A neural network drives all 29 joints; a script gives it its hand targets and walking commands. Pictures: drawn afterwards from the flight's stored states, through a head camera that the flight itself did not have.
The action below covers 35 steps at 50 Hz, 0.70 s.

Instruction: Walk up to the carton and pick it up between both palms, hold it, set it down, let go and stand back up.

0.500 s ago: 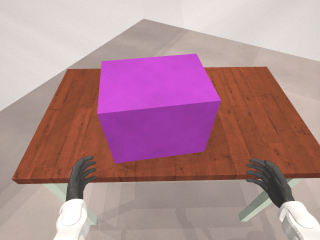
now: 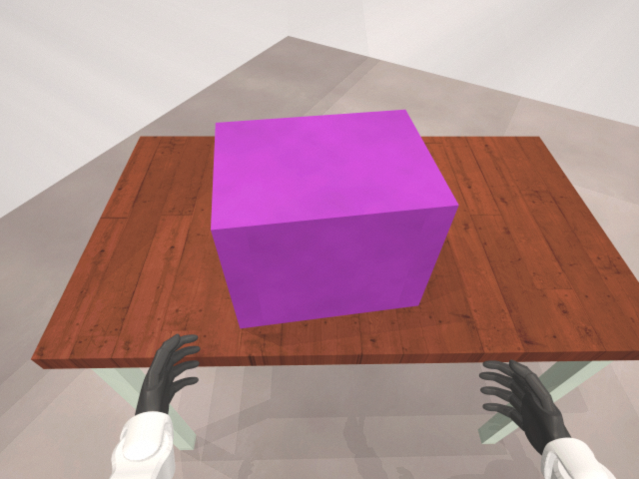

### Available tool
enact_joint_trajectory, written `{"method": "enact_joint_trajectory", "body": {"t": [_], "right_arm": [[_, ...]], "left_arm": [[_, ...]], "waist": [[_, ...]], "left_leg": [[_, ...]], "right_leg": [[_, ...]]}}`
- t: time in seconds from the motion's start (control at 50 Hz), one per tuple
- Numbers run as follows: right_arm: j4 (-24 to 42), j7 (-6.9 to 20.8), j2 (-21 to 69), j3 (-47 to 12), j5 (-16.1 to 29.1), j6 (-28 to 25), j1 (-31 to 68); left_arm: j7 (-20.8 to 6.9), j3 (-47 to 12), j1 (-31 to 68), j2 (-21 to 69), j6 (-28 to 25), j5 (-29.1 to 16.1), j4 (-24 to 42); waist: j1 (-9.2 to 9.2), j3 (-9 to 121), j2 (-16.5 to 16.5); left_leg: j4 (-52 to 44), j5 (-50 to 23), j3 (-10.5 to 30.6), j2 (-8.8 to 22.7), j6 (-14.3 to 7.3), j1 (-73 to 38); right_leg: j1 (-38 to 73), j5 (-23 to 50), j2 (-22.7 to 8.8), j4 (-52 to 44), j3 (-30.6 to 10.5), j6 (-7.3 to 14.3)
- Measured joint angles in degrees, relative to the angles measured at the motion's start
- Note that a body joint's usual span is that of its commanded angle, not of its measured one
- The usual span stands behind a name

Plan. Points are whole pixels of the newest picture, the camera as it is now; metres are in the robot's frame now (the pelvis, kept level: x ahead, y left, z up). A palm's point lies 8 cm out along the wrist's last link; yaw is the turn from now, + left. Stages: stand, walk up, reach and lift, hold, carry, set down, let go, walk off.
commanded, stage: set down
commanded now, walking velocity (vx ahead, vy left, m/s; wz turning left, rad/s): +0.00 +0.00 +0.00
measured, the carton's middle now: (322, 219) +0.47 +0.04 +0.04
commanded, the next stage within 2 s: let go in 0.44 s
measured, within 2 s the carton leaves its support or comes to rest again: neither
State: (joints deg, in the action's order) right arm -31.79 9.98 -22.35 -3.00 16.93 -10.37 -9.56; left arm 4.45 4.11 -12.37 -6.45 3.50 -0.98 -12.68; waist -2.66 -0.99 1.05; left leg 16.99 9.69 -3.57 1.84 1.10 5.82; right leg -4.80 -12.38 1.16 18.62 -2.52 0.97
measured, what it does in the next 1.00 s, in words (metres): stands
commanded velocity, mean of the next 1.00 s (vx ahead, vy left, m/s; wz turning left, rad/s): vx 0.00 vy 0.00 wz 0.00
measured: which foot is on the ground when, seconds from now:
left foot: down 0.00-1.00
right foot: down 0.00-1.00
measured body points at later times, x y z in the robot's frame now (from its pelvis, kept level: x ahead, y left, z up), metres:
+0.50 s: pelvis +0.00 +0.00 +0.00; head -0.01 -0.01 +0.45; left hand +0.21 +0.24 -0.02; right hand +0.18 -0.22 -0.08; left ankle -0.01 +0.13 -0.75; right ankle -0.03 -0.11 -0.75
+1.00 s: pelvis -0.01 +0.00 +0.00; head -0.04 -0.03 +0.44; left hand +0.21 +0.24 -0.02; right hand +0.17 -0.23 -0.08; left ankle -0.01 +0.13 -0.75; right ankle -0.03 -0.11 -0.75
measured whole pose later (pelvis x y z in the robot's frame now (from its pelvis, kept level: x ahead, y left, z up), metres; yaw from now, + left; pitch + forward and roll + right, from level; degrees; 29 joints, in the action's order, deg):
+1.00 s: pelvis -0.01 +0.00 +0.00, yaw +1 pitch -8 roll +1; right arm -34.8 -1.1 -14.0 0.1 -0.7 -5.0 -12.3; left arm -3.6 3.4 -3.3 -10.6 7.3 -1.5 -25.3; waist -2.1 -3.4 -2.8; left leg 19.5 10.8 -2.0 1.6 1.1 0.9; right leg 0.8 -14.0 0.9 20.9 -1.0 0.9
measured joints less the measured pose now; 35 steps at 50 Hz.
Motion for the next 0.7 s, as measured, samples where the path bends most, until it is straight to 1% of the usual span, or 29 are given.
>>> {"method": "enact_joint_trajectory", "body": {"t": [0.1,0.14,0.26,0.38,0.46,0.54,0.7], "right_arm": [[-1.3,0.1,1.9,1.5,-2.7,-1.1,-1.1],[-1.8,-0.3,2.1,1.9,-3.7,-1.0,-1.2],[-3.2,-2.2,2.9,1.5,-6.2,-0.6,-1.9],[-3.1,-4.3,5.1,1.3,-9.5,0.1,-3.0],[-3.7,-5.9,6.5,1.6,-11.7,1.7,-3.3],[-4.5,-7.0,7.5,2.2,-13.4,3.3,-3.0],[-4.8,-9.6,8.7,2.5,-16.2,5.3,-1.4]], "left_arm": [[0.4,-1.4,-1.2,-0.7,-1.3,-0.2,-0.5],[0.2,-1.7,-1.1,-0.8,-1.3,-0.2,-0.9],[-1.8,-1.9,-0.2,-1.0,-1.0,0.3,-2.8],[-3.6,-1.4,0.8,-1.7,-1.5,0.0,-4.9],[-5.0,-1.4,2.1,-2.5,-0.7,-0.1,-5.7],[-5.9,-1.7,3.5,-3.0,0.7,-0.3,-6.5],[-7.9,-1.8,6.4,-4.0,3.4,-0.6,-8.8]], "waist": [[0.34,0.1,-0.5],[0.40,-0.1,-0.9],[0.24,-0.5,-2.1],[0.34,-0.8,-2.3],[0.06,-1.2,-2.2],[0.00,-1.7,-2.7],[0.55,-2.7,-4.1]], "left_leg": [[0.5,0.7,0.0,-0.2,-0.2,-0.4],[0.6,0.9,0.0,-0.3,-0.3,-0.8],[0.5,1.0,0.1,-0.4,-0.5,-2.3],[0.3,1.0,0.5,-0.4,-0.4,-3.4],[0.3,0.9,0.7,-0.5,-0.3,-4.0],[0.5,0.9,0.9,-0.5,-0.3,-4.3],[1.3,1.0,1.3,-0.6,-0.3,-4.8]], "right_leg": [[0.8,-0.3,-0.2,-0.3,-0.1,-0.1],[1.3,-0.3,-0.3,-0.4,0.0,-0.3],[3.2,-0.3,-0.5,-1.1,0.1,-0.5],[4.4,-0.4,-0.5,-1.2,0.5,-0.5],[4.9,-0.6,-0.5,-0.9,0.7,-0.3],[5.2,-0.8,-0.5,-0.5,0.9,-0.3],[5.8,-1.1,-0.6,0.4,1.3,-0.4]]}}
